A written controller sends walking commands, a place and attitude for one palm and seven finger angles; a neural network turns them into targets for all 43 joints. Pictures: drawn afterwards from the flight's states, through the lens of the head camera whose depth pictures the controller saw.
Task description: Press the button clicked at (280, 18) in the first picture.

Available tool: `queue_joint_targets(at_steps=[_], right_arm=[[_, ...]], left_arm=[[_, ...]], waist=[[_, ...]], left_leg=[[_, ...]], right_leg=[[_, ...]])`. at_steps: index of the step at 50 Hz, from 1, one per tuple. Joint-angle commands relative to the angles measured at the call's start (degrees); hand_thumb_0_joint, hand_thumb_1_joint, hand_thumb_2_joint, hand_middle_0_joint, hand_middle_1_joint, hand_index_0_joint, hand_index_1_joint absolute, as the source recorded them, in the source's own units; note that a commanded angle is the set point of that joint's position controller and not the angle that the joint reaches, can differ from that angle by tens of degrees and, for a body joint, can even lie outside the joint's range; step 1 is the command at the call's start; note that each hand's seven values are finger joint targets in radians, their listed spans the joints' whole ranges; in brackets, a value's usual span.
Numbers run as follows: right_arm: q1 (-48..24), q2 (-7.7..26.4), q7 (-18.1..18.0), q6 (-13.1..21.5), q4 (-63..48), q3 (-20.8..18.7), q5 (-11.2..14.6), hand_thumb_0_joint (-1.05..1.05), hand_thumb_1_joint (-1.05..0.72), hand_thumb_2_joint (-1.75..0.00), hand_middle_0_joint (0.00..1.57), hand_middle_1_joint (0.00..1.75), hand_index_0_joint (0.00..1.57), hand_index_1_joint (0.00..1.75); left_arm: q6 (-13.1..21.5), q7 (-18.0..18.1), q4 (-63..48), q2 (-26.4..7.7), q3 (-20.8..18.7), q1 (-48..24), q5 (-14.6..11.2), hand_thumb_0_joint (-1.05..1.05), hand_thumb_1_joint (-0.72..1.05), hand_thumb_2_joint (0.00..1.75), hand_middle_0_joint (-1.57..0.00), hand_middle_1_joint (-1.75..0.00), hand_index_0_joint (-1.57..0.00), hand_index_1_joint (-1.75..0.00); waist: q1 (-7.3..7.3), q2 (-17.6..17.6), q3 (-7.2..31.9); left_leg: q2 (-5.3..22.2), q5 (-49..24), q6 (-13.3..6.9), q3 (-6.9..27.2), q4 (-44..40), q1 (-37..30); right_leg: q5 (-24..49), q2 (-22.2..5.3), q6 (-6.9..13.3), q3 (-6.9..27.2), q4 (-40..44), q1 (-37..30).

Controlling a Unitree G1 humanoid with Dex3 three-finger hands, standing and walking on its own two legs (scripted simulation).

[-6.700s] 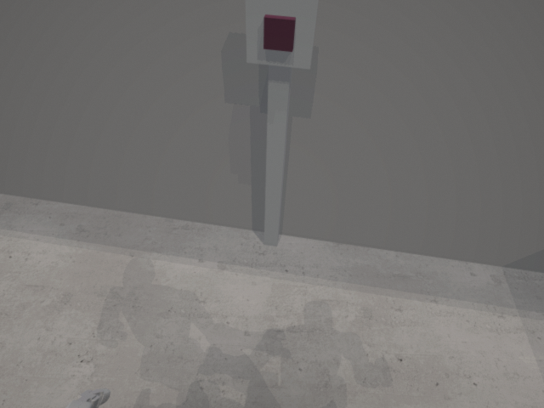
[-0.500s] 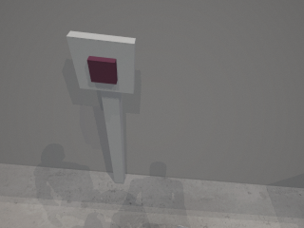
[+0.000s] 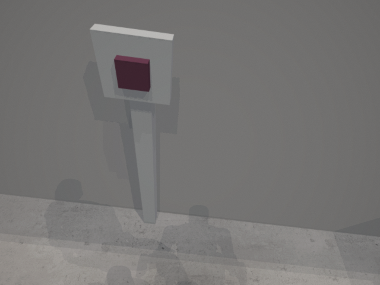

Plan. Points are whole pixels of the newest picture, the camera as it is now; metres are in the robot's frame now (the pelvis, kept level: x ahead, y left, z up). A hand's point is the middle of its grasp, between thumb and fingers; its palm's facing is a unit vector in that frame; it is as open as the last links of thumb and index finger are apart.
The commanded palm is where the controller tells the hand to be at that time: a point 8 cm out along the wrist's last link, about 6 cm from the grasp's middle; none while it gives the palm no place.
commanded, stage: come to a stop and stand still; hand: left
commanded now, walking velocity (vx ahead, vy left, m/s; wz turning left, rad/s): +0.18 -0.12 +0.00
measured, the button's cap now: (133, 73) +0.51 +0.18 +0.18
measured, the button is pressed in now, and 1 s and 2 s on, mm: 0 0 0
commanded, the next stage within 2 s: look again from close up in 1.00 s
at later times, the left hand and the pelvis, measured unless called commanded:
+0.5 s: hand out of the picture -0.02 +0.14 -0.17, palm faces -0.04 -0.99 -0.16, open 7.4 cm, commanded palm none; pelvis -0.01 -0.01 +0.00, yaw -1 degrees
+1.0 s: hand out of the picture +0.02 +0.13 -0.17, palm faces -0.02 -0.98 -0.18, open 7.4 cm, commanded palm none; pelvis +0.02 -0.03 +0.01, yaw -2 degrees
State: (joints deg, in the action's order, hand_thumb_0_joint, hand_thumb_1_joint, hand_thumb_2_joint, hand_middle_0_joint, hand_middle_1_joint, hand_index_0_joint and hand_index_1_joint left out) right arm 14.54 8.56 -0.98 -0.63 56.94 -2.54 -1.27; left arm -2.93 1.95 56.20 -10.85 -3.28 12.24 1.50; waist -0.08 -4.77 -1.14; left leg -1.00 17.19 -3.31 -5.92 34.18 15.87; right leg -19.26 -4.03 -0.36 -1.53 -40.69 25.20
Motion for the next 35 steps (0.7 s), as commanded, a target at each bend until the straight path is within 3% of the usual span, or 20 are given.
queue_joint_targets(at_steps=[1,3,5,8,11,13,14,16,17,18,19,20,22,24,26,27,30,33,35], right_arm=[[0.1,6.0,-0.7,1.1,-2.8,0.0,-0.7,0.0,-0.9,-0.9,0.2,0.3,0.2,0.3],[1.9,6.1,-0.7,1.8,-2.2,0.1,-0.4,0.0,-0.9,-0.9,0.2,0.3,0.2,0.3],[4.8,5.7,-1.0,2.2,-1.1,0.2,-0.1,0.0,-0.9,-0.9,0.2,0.3,0.2,0.3],[8.7,5.3,-1.2,2.5,0.6,0.1,-0.2,0.0,-0.9,-0.9,0.2,0.3,0.2,0.3],[10.2,5.7,-1.3,2.4,1.6,0.3,-0.5,0.0,-0.9,-0.9,0.2,0.3,0.2,0.3],[10.0,6.4,-1.3,2.1,2.3,0.3,-0.5,0.0,-0.9,-0.9,0.2,0.3,0.2,0.3],[9.6,6.5,-1.2,1.9,2.7,0.4,-0.4,0.0,-0.9,-0.9,0.2,0.3,0.2,0.3],[8.9,5.5,-1.1,1.8,3.4,0.7,0.3,0.0,-0.9,-0.9,0.2,0.3,0.2,0.3],[-1.4,8.3,-0.2,2.3,-0.8,0.8,1.0,0.0,-0.9,-0.9,0.2,0.3,0.2,0.3],[0.7,3.7,1.0,1.2,-2.1,1.4,0.5,0.0,-0.9,-0.9,0.2,0.3,0.2,0.3],[4.1,2.7,1.2,0.9,-1.0,1.3,-0.1,0.0,-0.9,-0.9,0.2,0.3,0.2,0.3],[6.9,1.7,1.6,0.8,0.7,1.8,-0.4,0.0,-0.9,-0.9,0.2,0.3,0.2,0.3],[10.0,2.1,1.2,1.6,1.8,2.1,-0.1,0.0,-0.9,-0.9,0.2,0.3,0.2,0.3],[10.0,2.8,0.6,2.3,2.5,2.3,0.1,0.0,-0.9,-0.9,0.2,0.3,0.2,0.3],[9.4,3.3,0.2,2.9,3.3,2.6,0.1,0.0,-0.9,-0.9,0.2,0.3,0.2,0.3],[8.8,3.2,-0.1,3.0,3.5,2.8,0.2,0.0,-0.9,-0.9,0.2,0.3,0.2,0.3],[7.8,2.7,-0.5,2.7,3.9,3.0,0.4,0.0,-0.9,-0.9,0.2,0.3,0.2,0.3],[8.1,3.0,-0.7,2.6,4.9,3.0,0.5,0.0,-0.9,-0.9,0.2,0.3,0.2,0.3],[7.6,2.9,-0.7,2.5,5.3,3.0,0.4,0.0,-0.9,-0.9,0.2,0.3,0.2,0.3]], left_arm=[[0.9,-1.0,-1.3,-1.6,-0.1,4.3,0.7,0.0,0.9,0.9,-0.2,-0.3,-0.2,-0.3],[1.5,-1.4,0.3,-1.0,0.4,6.4,0.7,0.0,0.9,0.9,-0.2,-0.3,-0.2,-0.3],[1.9,-1.6,0.7,-1.2,0.6,6.1,0.6,0.0,0.9,0.9,-0.2,-0.3,-0.2,-0.3],[2.3,-1.5,0.7,-0.7,1.0,5.2,0.5,0.0,0.9,0.9,-0.2,-0.3,-0.2,-0.3],[2.6,-1.4,1.1,0.7,1.9,4.4,0.3,0.0,0.9,0.9,-0.2,-0.3,-0.2,-0.3],[2.7,-1.2,2.0,1.7,2.3,5.8,0.0,0.0,0.9,0.9,-0.2,-0.3,-0.2,-0.3],[2.9,-1.1,2.9,2.1,2.3,7.8,-0.2,0.0,0.9,0.9,-0.2,-0.3,-0.2,-0.3],[3.5,-0.7,4.9,1.6,2.4,11.4,-0.3,0.0,0.9,0.9,-0.2,-0.3,-0.2,-0.3],[4.6,1.8,7.9,-2.0,3.1,16.7,0.7,0.0,0.9,0.9,-0.2,-0.3,-0.2,-0.3],[5.1,1.3,4.8,-4.3,3.5,13.3,-0.1,0.0,0.9,0.9,-0.2,-0.3,-0.2,-0.3],[5.1,1.0,3.3,-4.5,3.3,9.1,-0.3,0.0,0.9,0.9,-0.2,-0.3,-0.2,-0.3],[5.7,0.7,2.9,-5.3,3.2,7.4,-0.4,0.0,0.9,0.9,-0.2,-0.3,-0.2,-0.3],[6.6,1.0,3.1,-3.2,2.9,7.4,-0.9,0.0,0.9,0.9,-0.2,-0.3,-0.2,-0.3],[6.3,1.0,3.4,-1.7,3.4,7.5,-1.0,0.0,0.9,0.9,-0.2,-0.3,-0.2,-0.3],[5.8,1.0,4.0,-1.1,3.3,8.5,-0.9,0.0,0.9,0.9,-0.2,-0.3,-0.2,-0.3],[5.6,1.0,4.6,-1.0,3.3,9.7,-0.9,0.0,0.9,0.9,-0.2,-0.3,-0.2,-0.3],[5.6,0.9,5.8,-1.0,3.6,10.4,-0.9,0.0,0.9,0.9,-0.2,-0.3,-0.2,-0.3],[5.5,1.0,5.9,-1.3,3.7,10.2,-1.0,0.0,0.9,0.9,-0.2,-0.3,-0.2,-0.3],[5.4,1.0,5.7,-1.7,3.6,10.0,-0.9,0.0,0.9,0.9,-0.2,-0.3,-0.2,-0.3]], waist=[[-1.72,12.4,-4.3],[-1.12,9.7,-3.7],[0.05,9.8,-4.4],[1.71,9.7,-3.6],[2.82,9.7,-2.1],[2.37,10.3,-1.3],[1.45,10.2,-0.7],[-0.44,6.3,1.1],[-4.05,2.8,-7.1],[-0.54,-3.4,-6.2],[2.84,1.5,-6.1],[3.34,3.7,-0.9],[3.82,-2.2,2.6],[2.99,0.9,2.1],[1.38,10.6,-0.5],[0.6,10.7,-1.1],[0.2,3.4,-4.5],[0.49,2.2,-4.4],[0.39,3.3,-4.5]], left_leg=[[15.6,16.3,-4.7,20.3,-26.5,8.2],[14.2,11.7,-4.7,16.7,-25.9,2.3],[14.1,9.5,-4.8,15.6,-25.8,-1.5],[15.8,6.2,-6.1,17.0,-25.5,-6.3],[16.5,0.1,-7.1,16.9,-23.9,-8.0],[15.9,-1.8,-7.0,16.1,-22.4,-6.5],[15.2,-1.2,-6.4,15.5,-21.7,-5.4],[12.7,0.5,-3.4,12.9,-18.0,-1.0],[7.9,-0.8,1.2,4.5,-6.3,4.2],[3.6,7.1,2.7,3.5,0.2,5.1],[2.9,3.8,2.9,2.7,2.5,1.4],[2.6,2.5,3.0,1.9,2.6,-1.5],[3.6,-2.2,2.1,4.6,-0.4,-1.4],[5.0,-5.7,1.6,6.1,-4.6,-3.4],[7.0,-11.2,0.2,9.2,-7.4,-1.2],[7.7,-12.5,-0.4,9.9,-8.4,-0.3],[6.7,-11.7,0.2,8.4,-8.2,1.0],[6.6,-11.7,0.6,7.7,-9.0,-1.4],[6.5,-11.6,0.6,7.6,-9.4,-1.8]], right_leg=[[0.0,2.1,0.9,3.6,-17.5,2.3],[2.1,2.3,0.4,2.2,-19.1,4.9],[2.5,2.1,0.1,1.6,-18.4,7.1],[-0.1,1.0,0.0,1.0,-12.4,6.7],[-5.0,0.9,0.3,0.0,-2.4,1.7],[-6.4,1.6,0.5,-0.8,4.1,-3.5],[-5.0,2.0,0.7,-0.9,7.8,-6.4],[3.8,1.5,0.8,-0.1,19.1,-15.9],[10.2,-1.5,1.5,4.0,22.2,-10.3],[-13.3,-5.9,4.1,12.4,28.6,-3.9],[-17.5,-8.0,6.4,13.0,28.9,0.2],[-15.0,-7.2,6.8,10.7,27.1,-2.0],[-1.7,-4.9,6.8,8.9,22.4,-8.4],[2.5,-2.9,5.5,6.7,18.6,-8.7],[5.2,-0.2,4.4,4.3,14.4,-10.2],[6.5,0.2,4.1,3.8,14.2,-11.5],[11.9,-0.7,3.9,4.7,16.2,-12.0],[14.4,-1.2,3.7,5.1,16.7,-11.9],[14.2,-1.2,3.5,5.0,17.1,-12.1]])
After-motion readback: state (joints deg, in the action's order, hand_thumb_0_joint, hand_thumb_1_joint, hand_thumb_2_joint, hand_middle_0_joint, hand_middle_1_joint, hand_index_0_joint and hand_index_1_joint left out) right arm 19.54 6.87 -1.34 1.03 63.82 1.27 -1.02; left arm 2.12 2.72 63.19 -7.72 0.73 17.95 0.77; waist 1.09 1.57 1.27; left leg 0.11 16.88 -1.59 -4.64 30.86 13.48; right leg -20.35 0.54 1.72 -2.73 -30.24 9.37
